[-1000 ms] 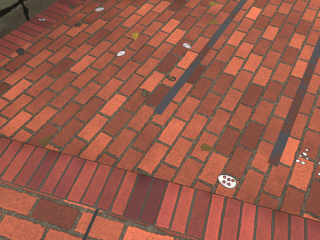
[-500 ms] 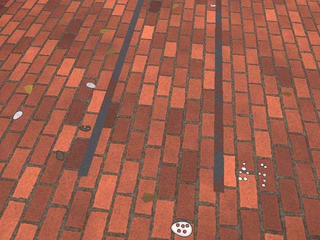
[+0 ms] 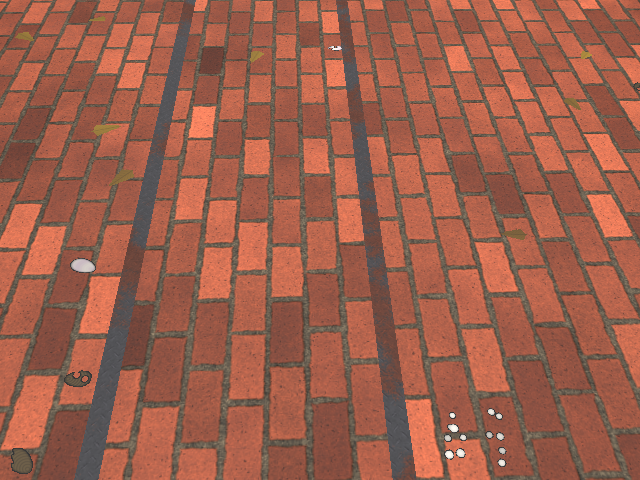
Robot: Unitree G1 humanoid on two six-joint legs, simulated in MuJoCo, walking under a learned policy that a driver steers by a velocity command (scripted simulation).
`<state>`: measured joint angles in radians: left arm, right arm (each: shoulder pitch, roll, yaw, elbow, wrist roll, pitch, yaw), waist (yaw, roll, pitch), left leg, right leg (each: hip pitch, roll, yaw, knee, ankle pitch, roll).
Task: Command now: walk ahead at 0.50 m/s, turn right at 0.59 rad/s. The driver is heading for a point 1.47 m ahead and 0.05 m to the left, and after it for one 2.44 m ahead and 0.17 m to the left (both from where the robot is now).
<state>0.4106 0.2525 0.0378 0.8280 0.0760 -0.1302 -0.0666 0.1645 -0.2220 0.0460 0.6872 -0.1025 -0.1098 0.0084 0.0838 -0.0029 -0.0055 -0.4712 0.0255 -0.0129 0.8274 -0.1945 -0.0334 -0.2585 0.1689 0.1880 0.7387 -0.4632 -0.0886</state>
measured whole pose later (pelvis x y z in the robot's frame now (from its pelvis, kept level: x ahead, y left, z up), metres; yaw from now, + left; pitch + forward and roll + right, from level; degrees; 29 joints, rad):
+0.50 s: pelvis +0.27 -0.03 -0.14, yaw -9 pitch +3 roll +2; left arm 0.03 0.20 0.00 0.79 0.00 -0.04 -0.06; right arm 0.50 -0.24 -0.01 0.93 0.04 -0.05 -0.01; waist -0.07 0.00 0.01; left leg -0.46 0.00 -0.07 1.58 -0.69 -0.03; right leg -0.43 0.05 0.00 0.47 -0.06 -0.15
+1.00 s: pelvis +0.37 +0.00 -0.13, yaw -10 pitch -1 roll -1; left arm 0.25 0.19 0.05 1.00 0.00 0.01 0.04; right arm 0.24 -0.18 -0.06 0.95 0.00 -0.01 -0.04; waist 0.00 0.00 0.02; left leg -0.27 0.03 -0.04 0.58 -0.30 -0.03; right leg -0.24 0.02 0.03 0.54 -0.29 0.01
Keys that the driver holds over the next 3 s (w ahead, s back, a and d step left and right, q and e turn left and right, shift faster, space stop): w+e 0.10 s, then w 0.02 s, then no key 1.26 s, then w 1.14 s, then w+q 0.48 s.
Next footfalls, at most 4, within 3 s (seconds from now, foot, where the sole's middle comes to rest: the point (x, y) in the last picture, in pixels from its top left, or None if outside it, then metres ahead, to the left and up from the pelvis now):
0.40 right None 0.38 -0.13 -0.90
0.68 left None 0.44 0.13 -0.90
2.04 left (325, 385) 0.80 0.07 -0.90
2.62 right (439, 312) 1.05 -0.22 -0.90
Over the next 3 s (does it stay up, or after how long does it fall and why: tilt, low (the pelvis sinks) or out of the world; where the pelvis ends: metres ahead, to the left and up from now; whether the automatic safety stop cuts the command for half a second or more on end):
stays up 1.10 -0.12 -0.12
